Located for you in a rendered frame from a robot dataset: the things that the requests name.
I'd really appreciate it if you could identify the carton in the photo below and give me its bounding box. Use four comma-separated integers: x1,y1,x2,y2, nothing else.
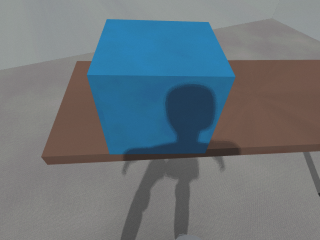
87,19,236,155

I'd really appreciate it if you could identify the table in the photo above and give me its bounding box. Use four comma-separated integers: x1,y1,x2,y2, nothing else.
41,59,320,196

